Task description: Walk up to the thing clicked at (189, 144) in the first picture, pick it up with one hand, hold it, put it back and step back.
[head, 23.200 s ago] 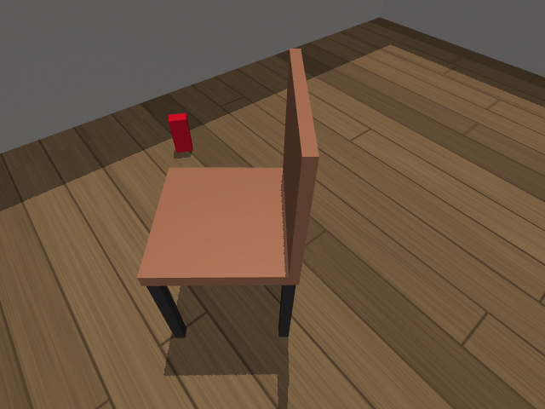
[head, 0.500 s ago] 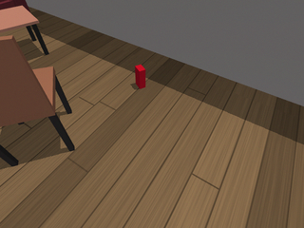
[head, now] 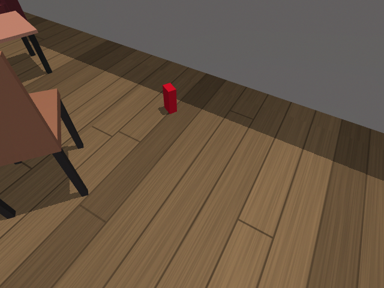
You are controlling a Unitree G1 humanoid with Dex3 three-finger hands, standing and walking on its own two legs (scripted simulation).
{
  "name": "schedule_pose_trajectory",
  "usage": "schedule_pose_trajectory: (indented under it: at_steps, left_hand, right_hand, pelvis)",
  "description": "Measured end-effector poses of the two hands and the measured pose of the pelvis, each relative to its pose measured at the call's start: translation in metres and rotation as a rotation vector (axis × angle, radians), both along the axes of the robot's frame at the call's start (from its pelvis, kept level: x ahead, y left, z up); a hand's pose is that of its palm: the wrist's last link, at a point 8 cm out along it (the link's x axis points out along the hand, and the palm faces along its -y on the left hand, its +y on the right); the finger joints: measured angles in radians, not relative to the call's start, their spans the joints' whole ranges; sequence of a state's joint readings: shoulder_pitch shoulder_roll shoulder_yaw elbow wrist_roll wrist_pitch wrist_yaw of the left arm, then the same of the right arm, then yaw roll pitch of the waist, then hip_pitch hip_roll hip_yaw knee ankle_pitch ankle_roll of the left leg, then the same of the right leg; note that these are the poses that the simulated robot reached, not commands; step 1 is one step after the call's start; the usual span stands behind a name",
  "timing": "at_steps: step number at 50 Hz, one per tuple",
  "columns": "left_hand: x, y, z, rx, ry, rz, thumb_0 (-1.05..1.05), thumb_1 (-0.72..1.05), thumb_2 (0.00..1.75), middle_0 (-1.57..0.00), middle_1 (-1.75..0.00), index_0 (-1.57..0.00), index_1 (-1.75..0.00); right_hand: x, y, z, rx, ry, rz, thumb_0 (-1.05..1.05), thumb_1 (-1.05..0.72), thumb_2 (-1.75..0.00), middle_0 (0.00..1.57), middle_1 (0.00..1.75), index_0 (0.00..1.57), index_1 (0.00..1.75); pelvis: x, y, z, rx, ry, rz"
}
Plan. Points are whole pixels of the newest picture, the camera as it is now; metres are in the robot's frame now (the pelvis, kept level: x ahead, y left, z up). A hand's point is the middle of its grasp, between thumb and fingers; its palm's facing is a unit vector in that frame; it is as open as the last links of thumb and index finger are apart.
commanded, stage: stand
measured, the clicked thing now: (170, 98) +1.49 +0.20 -0.67
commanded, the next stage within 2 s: none
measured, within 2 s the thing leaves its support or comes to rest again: neither
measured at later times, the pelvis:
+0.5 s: pelvis +0.01 +0.00 +0.00, yaw +0 degrees
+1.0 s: pelvis +0.01 -0.01 +0.00, yaw -1 degrees
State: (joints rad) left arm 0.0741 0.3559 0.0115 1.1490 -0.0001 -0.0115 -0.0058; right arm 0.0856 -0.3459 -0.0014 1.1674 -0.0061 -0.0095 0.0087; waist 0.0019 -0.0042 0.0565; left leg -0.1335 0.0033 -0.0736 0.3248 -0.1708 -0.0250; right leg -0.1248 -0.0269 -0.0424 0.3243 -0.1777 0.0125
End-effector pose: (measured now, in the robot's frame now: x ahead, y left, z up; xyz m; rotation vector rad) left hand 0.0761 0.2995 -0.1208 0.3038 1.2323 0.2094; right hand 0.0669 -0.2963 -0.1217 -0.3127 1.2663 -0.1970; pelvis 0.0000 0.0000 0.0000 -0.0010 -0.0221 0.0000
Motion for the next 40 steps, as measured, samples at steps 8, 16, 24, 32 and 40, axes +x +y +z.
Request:
schedule_pose_trajectory:
  at_steps: [8, 16, 24, 32, 40]
  left_hand:
    - [0.007, -0.001, 0.002, 0.004, -0.006, -0.003, 0.00, 0.90, 0.90, -0.21, -0.30, -0.20, -0.30]
    - [0.010, -0.003, 0.003, 0.005, -0.007, -0.001, 0.00, 0.90, 0.90, -0.21, -0.30, -0.20, -0.30]
    - [0.010, -0.005, 0.003, 0.004, -0.007, 0.002, 0.00, 0.90, 0.90, -0.21, -0.30, -0.20, -0.30]
    - [0.008, -0.007, 0.004, 0.009, -0.010, 0.003, 0.00, 0.90, 0.90, -0.21, -0.30, -0.20, -0.30]
    - [0.003, -0.008, 0.004, 0.008, -0.005, 0.000, 0.00, 0.90, 0.90, -0.21, -0.30, -0.20, -0.30]
  right_hand:
    - [0.010, 0.000, 0.000, 0.003, -0.020, 0.004, 0.01, -0.90, -0.90, 0.20, 0.30, 0.21, 0.30]
    - [0.021, 0.000, 0.000, 0.007, -0.035, 0.014, 0.01, -0.90, -0.90, 0.20, 0.30, 0.21, 0.30]
    - [0.026, -0.002, 0.001, 0.005, -0.048, 0.017, 0.01, -0.90, -0.90, 0.20, 0.30, 0.21, 0.30]
    - [0.022, -0.004, 0.001, 0.008, -0.048, 0.015, 0.01, -0.90, -0.90, 0.20, 0.30, 0.21, 0.30]
    - [0.013, -0.006, 0.000, 0.008, -0.036, 0.009, 0.01, -0.90, -0.90, 0.20, 0.30, 0.21, 0.30]
  pelvis:
    - [0.005, -0.001, 0.000, 0.001, 0.001, -0.002]
    - [0.009, -0.003, 0.000, 0.001, 0.004, -0.003]
    - [0.011, -0.004, 0.001, 0.002, -0.001, -0.006]
    - [0.010, -0.006, 0.001, 0.002, -0.007, -0.007]
    - [0.007, -0.008, 0.001, 0.001, -0.010, -0.008]
